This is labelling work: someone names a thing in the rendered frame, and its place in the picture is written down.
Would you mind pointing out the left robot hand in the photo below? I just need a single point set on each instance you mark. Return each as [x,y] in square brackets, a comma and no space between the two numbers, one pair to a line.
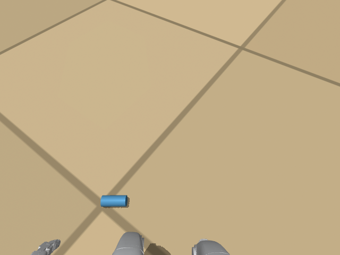
[47,248]

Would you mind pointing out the can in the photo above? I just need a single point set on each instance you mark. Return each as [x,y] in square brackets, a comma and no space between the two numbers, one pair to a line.
[114,201]

